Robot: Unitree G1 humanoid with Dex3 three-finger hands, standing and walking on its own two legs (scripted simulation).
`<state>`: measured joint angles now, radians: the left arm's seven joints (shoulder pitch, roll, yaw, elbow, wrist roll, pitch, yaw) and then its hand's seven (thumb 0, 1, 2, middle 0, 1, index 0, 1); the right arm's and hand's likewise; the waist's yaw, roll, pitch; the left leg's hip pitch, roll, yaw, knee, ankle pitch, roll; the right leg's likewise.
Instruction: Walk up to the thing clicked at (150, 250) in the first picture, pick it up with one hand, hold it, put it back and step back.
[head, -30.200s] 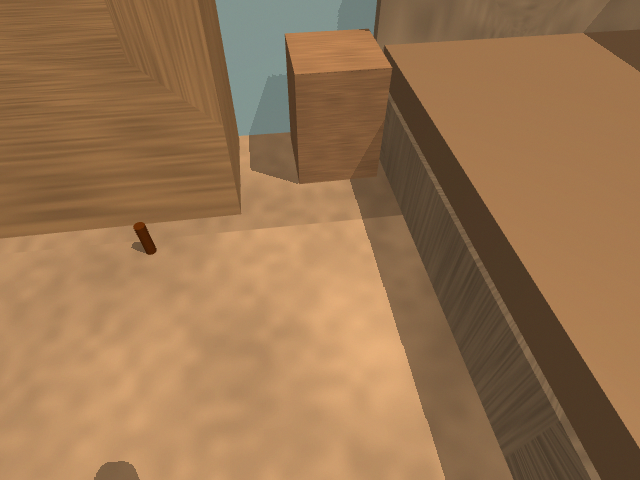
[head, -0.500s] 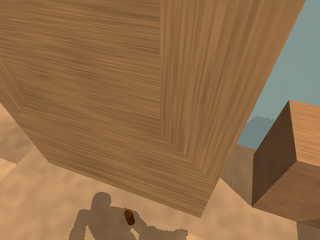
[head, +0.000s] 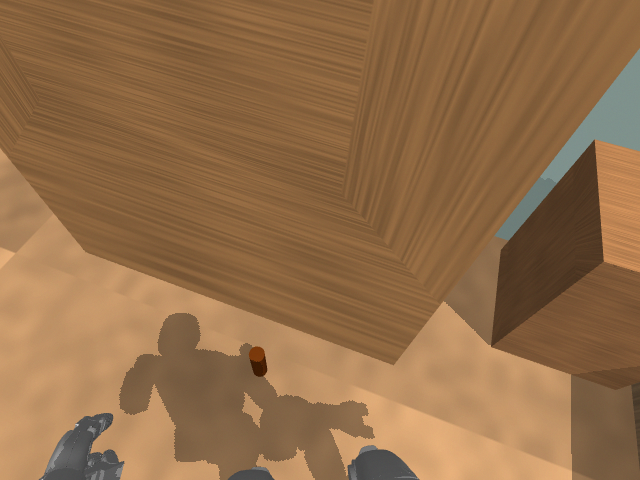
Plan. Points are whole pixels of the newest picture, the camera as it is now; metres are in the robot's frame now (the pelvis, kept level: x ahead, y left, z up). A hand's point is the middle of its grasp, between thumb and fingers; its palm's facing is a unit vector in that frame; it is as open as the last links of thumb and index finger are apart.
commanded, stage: step back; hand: left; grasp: from the side
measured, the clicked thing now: (258, 362) +0.45 +0.14 -0.68
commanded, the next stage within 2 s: none
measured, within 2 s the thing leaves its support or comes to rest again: neither
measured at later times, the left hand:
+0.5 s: hand out of the picture +0.00 +0.25 -0.13, palm faces -0.08 -0.92 -0.39, open 7.4 cm
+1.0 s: hand out of the picture -0.14 +0.28 -0.15, palm faces -0.10 -0.92 -0.38, open 7.4 cm
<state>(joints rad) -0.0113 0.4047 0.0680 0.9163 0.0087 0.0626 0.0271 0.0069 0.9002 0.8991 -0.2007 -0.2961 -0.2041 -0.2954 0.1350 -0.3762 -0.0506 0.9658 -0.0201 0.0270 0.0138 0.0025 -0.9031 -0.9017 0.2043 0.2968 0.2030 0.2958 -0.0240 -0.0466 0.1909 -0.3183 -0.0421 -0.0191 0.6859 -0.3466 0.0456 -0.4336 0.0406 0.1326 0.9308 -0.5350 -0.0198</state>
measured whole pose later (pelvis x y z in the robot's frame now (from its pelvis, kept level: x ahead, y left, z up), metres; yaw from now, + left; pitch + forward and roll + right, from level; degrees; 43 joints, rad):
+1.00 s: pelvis -0.25 +0.01 +0.00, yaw -6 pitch -2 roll -1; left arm 0.18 0.40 0.08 0.83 0.02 0.07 0.00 0.01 0.90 0.90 -0.20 -0.30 -0.20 -0.30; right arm 0.10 -0.36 -0.03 0.79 -0.03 0.01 -0.02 0.00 -0.90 -0.90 0.21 0.30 0.21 0.30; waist 0.01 -0.03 0.20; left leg -0.39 0.04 0.02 0.62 -0.20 0.01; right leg -0.31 0.04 0.10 0.91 -0.50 0.02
